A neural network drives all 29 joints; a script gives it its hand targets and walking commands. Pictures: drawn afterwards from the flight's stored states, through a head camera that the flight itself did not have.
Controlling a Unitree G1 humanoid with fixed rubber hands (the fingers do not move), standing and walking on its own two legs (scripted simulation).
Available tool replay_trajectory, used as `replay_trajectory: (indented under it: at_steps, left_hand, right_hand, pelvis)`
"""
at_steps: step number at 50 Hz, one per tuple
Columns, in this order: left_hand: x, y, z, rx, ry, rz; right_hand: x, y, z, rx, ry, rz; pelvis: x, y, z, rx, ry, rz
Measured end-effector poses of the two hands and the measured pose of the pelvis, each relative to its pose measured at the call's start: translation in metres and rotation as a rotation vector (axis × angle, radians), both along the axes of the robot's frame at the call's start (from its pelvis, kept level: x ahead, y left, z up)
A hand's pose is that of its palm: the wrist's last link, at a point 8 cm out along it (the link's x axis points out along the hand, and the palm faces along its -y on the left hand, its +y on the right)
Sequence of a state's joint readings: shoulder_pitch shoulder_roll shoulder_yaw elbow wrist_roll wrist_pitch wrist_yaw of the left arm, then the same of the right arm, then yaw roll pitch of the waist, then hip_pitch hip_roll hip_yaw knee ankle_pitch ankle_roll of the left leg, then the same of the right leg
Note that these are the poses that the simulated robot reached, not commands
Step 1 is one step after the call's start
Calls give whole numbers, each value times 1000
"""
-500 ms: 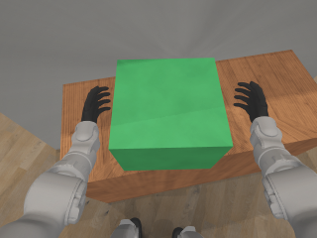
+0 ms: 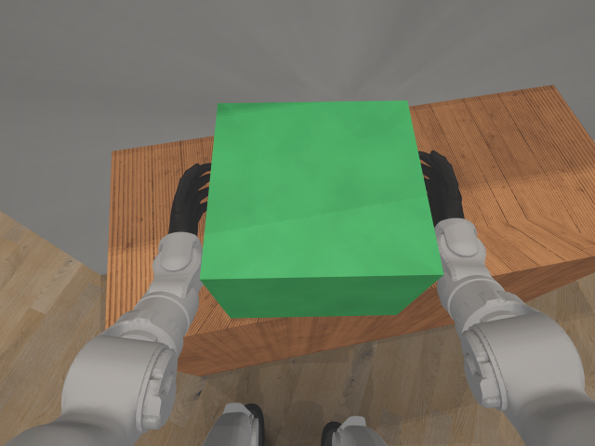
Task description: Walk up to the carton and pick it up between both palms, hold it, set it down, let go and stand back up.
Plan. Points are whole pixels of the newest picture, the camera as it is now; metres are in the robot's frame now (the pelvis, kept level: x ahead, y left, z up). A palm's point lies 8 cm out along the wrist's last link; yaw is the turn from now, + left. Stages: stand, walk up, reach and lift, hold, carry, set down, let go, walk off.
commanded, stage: reach and lift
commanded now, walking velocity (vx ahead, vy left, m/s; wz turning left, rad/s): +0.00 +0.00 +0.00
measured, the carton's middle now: (313, 216) +0.44 +0.00 -0.03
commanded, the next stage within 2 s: none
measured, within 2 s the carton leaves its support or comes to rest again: neither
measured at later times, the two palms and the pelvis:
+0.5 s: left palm (185, 226) +0.41 +0.17 -0.01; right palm (444, 212) +0.44 -0.18 +0.00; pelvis -0.01 +0.01 +0.01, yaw -1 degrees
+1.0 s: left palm (186, 227) +0.41 +0.17 +0.00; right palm (443, 217) +0.43 -0.18 +0.00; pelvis +0.00 +0.00 +0.02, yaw +1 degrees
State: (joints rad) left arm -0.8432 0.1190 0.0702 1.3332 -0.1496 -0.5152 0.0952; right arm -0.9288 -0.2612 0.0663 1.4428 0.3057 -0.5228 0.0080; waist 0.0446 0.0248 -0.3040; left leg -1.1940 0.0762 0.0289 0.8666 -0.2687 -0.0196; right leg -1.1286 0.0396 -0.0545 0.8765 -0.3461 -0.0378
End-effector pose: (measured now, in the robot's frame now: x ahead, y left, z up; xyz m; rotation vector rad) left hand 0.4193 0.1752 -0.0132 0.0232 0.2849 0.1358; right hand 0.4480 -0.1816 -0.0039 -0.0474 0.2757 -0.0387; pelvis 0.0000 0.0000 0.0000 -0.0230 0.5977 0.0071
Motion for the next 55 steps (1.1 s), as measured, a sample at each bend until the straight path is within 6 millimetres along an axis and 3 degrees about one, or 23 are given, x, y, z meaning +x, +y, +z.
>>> replay_trajectory:
  at_steps: [20, 39, 55]
  left_hand:
    - [-8, -1, 7, 12, 7, 16]
    - [-11, -3, 6, 1, -9, 38]
    - [-10, -3, 7, 36, -9, 15]
  right_hand:
    - [-8, 4, 9, -15, 7, -20]
    - [-9, 6, 8, -4, 15, -21]
    - [-14, 6, 3, 21, -26, -35]
  pelvis:
    - [-2, 8, 7, -11, -37, -7]
    - [-10, 1, 5, -1, -34, 0]
    - [10, -3, 22, 7, -63, 10]
